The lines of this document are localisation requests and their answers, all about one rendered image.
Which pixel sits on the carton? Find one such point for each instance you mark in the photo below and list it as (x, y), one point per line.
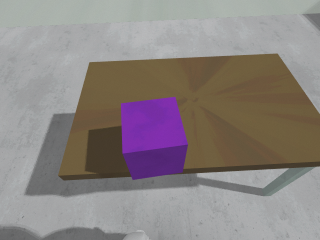
(154, 142)

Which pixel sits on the table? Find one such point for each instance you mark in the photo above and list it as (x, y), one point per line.
(239, 113)

